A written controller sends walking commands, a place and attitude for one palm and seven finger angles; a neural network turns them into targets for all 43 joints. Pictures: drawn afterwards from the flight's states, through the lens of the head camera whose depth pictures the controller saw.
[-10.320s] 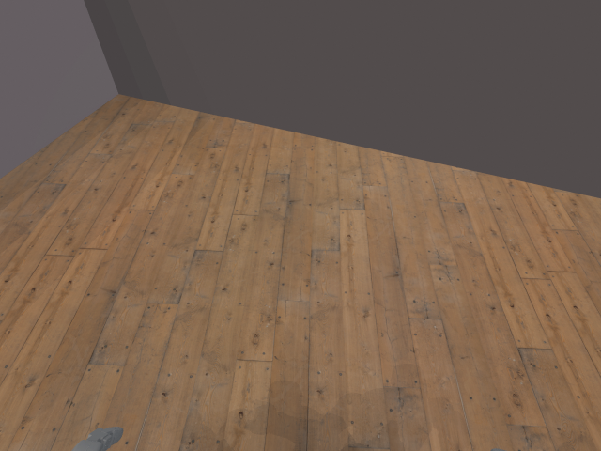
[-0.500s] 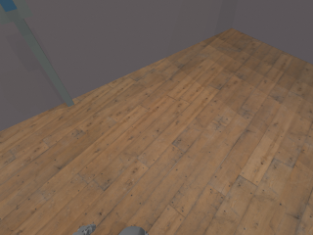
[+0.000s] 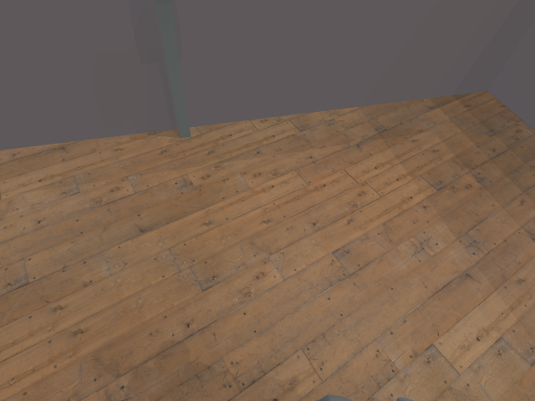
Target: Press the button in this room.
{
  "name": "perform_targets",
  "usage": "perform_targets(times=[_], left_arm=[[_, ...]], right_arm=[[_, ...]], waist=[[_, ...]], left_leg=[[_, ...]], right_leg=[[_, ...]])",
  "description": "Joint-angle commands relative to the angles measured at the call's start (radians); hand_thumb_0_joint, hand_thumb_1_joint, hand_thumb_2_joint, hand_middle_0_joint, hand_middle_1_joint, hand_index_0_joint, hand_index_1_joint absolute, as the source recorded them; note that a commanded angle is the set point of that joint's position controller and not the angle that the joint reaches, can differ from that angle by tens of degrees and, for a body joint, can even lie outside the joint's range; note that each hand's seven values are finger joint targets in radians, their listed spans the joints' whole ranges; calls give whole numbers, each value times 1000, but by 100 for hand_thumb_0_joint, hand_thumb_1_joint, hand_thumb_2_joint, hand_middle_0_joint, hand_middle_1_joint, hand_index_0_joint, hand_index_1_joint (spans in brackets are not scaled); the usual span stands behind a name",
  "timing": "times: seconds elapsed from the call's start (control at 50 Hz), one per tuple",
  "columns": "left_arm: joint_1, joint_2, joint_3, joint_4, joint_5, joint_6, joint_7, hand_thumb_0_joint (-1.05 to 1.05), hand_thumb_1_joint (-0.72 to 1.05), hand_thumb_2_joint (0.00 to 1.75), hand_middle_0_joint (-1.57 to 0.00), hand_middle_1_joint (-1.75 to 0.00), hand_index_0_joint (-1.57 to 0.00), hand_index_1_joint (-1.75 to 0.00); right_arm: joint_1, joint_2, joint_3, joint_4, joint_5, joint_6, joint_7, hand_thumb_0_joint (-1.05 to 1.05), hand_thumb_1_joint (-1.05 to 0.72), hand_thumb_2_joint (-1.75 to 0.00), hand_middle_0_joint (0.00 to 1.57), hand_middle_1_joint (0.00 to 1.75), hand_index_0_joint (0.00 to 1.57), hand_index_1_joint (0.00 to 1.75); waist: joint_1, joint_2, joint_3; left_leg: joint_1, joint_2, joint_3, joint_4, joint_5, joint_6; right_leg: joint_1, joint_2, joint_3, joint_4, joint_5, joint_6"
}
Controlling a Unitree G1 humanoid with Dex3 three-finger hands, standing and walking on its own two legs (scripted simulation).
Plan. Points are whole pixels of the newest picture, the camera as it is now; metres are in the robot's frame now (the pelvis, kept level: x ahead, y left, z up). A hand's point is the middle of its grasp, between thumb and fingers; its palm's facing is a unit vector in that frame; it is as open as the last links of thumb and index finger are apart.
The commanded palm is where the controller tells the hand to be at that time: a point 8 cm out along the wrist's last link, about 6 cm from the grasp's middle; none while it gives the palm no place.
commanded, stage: turn or walk to find it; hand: left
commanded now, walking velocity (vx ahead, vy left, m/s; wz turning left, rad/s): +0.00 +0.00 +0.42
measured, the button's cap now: out of the picture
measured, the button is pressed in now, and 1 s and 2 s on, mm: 0 0 0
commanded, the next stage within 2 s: none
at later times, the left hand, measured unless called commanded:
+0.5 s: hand out of the picture +0.02 +0.13 -0.14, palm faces +0.24 -0.93 -0.29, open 7.4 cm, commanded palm none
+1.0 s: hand out of the picture -0.17 +0.16 -0.18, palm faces +0.50 -0.84 -0.23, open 7.4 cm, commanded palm none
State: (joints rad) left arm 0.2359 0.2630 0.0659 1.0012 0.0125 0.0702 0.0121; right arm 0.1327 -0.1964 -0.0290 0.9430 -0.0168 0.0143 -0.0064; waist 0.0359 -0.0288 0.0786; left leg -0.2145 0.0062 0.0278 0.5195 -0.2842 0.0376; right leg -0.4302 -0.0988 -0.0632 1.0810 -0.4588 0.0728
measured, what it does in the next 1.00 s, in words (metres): steps on the spot, turning left: right foot, then left foot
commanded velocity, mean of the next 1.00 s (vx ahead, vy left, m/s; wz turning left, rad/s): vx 0.00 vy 0.00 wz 0.42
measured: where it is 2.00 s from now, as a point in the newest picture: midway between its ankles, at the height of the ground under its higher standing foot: outside the picture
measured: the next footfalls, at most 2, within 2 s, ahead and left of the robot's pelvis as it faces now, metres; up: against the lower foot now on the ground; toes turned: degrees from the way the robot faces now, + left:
right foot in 0.32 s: +0.04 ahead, -0.15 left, +0.00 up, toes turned +4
left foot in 0.86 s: -0.09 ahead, +0.07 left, +0.00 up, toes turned +28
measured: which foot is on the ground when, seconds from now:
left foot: down 0.00-0.32, up 0.34-0.84, down 0.86-1.00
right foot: up 0.00-0.30, down 0.32-0.86, up 0.88-1.00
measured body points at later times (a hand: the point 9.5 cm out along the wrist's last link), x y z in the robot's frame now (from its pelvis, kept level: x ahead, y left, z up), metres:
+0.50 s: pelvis -0.03 -0.07 +0.00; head -0.01 -0.11 +0.45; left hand +0.01 +0.18 -0.12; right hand +0.04 -0.32 -0.17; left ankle -0.08 +0.08 -0.64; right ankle +0.00 -0.15 -0.74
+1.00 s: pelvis -0.09 -0.03 +0.00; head -0.09 -0.01 +0.45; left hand -0.19 +0.21 -0.16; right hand +0.12 -0.21 -0.13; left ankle -0.13 +0.05 -0.74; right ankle -0.02 -0.16 -0.67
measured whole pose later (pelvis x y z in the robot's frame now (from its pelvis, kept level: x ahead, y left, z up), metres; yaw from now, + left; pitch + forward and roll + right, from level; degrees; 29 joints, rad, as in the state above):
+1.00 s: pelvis -0.09 -0.03 +0.00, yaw +26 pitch -2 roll -1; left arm 0.26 0.26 0.07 1.02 0.02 0.08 0.01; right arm 0.15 -0.19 -0.03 0.96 -0.02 0.02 0.00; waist 0.04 -0.04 0.06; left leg -0.20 0.00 0.03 0.53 -0.30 0.04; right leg -0.43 -0.10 -0.10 1.02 -0.45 0.06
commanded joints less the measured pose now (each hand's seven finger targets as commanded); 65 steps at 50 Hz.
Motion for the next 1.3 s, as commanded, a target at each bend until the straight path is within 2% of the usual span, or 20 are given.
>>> perform_targets(times=[0.0, 0.16, 0.26, 0.28, 0.3, 0.32, 0.34, 0.36, 0.42, 0.56, 0.7, 0.76, 0.8, 0.82, 0.84, 0.86, 0.92, 0.98, 1.16, 1.28], left_arm=[[-35, 58, 8, -89, 2, -38, 4, 0, 90, 90, -20, -30, -20, -30], [-115, 36, 2, -142, -4, -38, 9, 0, 90, 90, -20, -30, -20, -30], [10, 48, 9, -118, -8, -59, 12, 0, 90, 90, -20, -30, -20, -30], [44, 90, 17, -116, -2, -70, 17, 0, 90, 90, -20, -30, -20, -30], [62, 182, 35, -114, 15, -80, 26, 0, 90, 90, -20, -30, -20, -30], [57, 207, 32, -134, 8, -74, 25, 0, 90, 90, -20, -30, -20, -30], [-1, 168, 31, -148, 7, -73, 28, 0, 90, 90, -20, -30, -20, -30], [-66, 138, 31, -158, 4, -71, 32, 0, 90, 90, -20, -30, -20, -30], [-118, 75, 6, -170, 2, -80, 22, 0, 90, 90, -20, -30, -20, -30], [6, 84, 11, -118, 8, -82, 26, 0, 90, 90, -20, -30, -20, -30], [90, 136, 27, -70, 21, -76, 23, 0, 90, 90, -20, -30, -20, -30], [56, 146, 30, -59, 18, -70, 20, 0, 90, 90, -20, -30, -20, -30], [27, 134, 31, -65, 7, -61, 17, 0, 90, 90, -20, -30, -20, -30], [33, 94, 24, -80, -3, -53, 14, 0, 90, 90, -20, -30, -20, -30], [0, 31, 5, -118, -3, -47, 8, 0, 90, 90, -20, -30, -20, -30], [-61, 53, 0, -130, 6, -35, 11, 0, 90, 90, -20, -30, -20, -30], [-73, 66, 14, -95, 6, -23, 4, 0, 90, 90, -20, -30, -20, -30], [-12, 57, 12, -66, 7, -29, -4, 0, 90, 90, -20, -30, -20, -30], [-116, 43, 6, -125, 1, -37, 8, 0, 90, 90, -20, -30, -20, -30], [-57, 29, 2, -123, -10, -49, 13, 0, 90, 90, -20, -30, -20, -30]], right_arm=[[89, -196, -54, -30, 1, -14, -15, 0, -90, -90, 20, 30, 20, 30], [104, -203, -71, -37, -10, 1, -8, 0, -90, -90, 20, 30, 20, 30], [57, -192, -78, -54, -4, 10, -3, 0, -90, -90, 20, 30, 20, 30], [75, -151, -73, -59, 4, 8, 1, 0, -90, -90, 20, 30, 20, 30], [94, -82, -60, -77, 10, 5, 5, 0, -90, -90, 20, 30, 20, 30], [60, -117, -72, -90, 3, 15, 1, 0, -90, -90, 20, 30, 20, 30], [70, -132, -81, -76, -3, 28, 5, 0, -90, -90, 20, 30, 20, 30], [92, -132, -85, -54, -6, 40, 9, 0, -90, -90, 20, 30, 20, 30], [155, -111, -80, -2, -10, 49, 22, 0, -90, -90, 20, 30, 20, 30], [101, -109, -72, -1, -8, 52, 23, 0, -90, -90, 20, 30, 20, 30], [19, -78, -45, -25, 8, 30, 16, 0, -90, -90, 20, 30, 20, 30], [65, -81, -42, -15, 13, 20, 12, 0, -90, -90, 20, 30, 20, 30], [131, -103, -45, 4, 10, 8, 13, 0, -90, -90, 20, 30, 20, 30], [157, -169, -60, 4, 5, -2, 11, 0, -90, -90, 20, 30, 20, 30], [170, -259, -80, -5, -2, -2, 5, 0, -90, -90, 20, 30, 20, 30], [183, -278, -79, 5, -2, 8, 2, 0, -90, -90, 20, 30, 20, 30], [40, -207, -57, -22, -6, 4, -16, 0, -90, -90, 20, 30, 20, 30], [22, -196, -51, -34, -1, -7, -16, 0, -90, -90, 20, 30, 20, 30], [126, -196, -70, -18, -6, -4, -12, 0, -90, -90, 20, 30, 20, 30], [95, -197, -76, -33, -11, 6, -8, 0, -90, -90, 20, 30, 20, 30]], waist=[[-50, 151, -100], [-72, 189, -70], [-6, 165, -112], [4, 57, -149], [12, -236, -162], [24, -236, -124], [-5, -160, -98], [-32, -192, -59], [-72, -114, -4], [-19, -123, -24], [27, -167, -99], [-5, -163, -127], [-55, -91, -149], [-73, 87, -159], [-90, 349, -106], [-103, 249, -83], [-57, 247, 9], [-30, 167, -26], [-79, 169, -80], [-43, 174, -121]], left_leg=[[145, 224, -200, -167, 641, 107], [49, 226, -328, -171, 461, 136], [-113, 147, -334, -71, 330, 73], [-208, 88, -293, 12, 192, 22], [-375, -54, -119, 232, -139, -55], [-360, -58, -110, 442, -314, -64], [-338, -30, -145, 574, -261, -60], [-340, -14, -145, 642, -216, -60], [-327, 5, -96, 735, -66, -84], [-332, 37, -63, 617, -71, -115], [-212, 30, 21, 275, -207, -100], [-103, 20, 52, 126, -147, -85], [69, 29, 47, -93, 61, -68], [183, 152, -124, -186, 131, -20], [208, 370, -399, -238, 395, 84], [111, 408, -357, -236, 410, 133], [-17, 284, -275, -248, 291, 121], [34, 219, -217, -232, 341, 101], [127, 232, -339, -194, 421, 141], [5, 188, -386, -132, 442, 122]], right_leg=[[-95, -7, 37, 26, 64, 19], [9, 30, 37, -227, -1, 12], [295, 61, 12, -605, 225, -8], [429, -22, 88, -724, 277, -25], [522, -282, 338, -784, 335, -114], [349, -402, 407, -808, 393, -209], [252, -360, 337, -831, 286, -230], [193, -318, 302, -853, 191, -208], [152, -204, 116, -829, 224, -154], [266, -235, 84, -826, 241, -177], [370, -280, 48, -716, 575, -226], [334, -283, 17, -661, 573, -204], [226, -244, -60, -552, 461, -127], [71, -159, -117, -391, 281, -65], [-159, -37, -130, -196, -131, 5], [-117, -39, -38, -91, -143, -10], [-115, -34, 31, 11, -9, -7], [-103, -10, 26, 25, 79, 8], [-90, 20, 52, -135, 19, 18], [144, 73, 31, -447, 76, -7]])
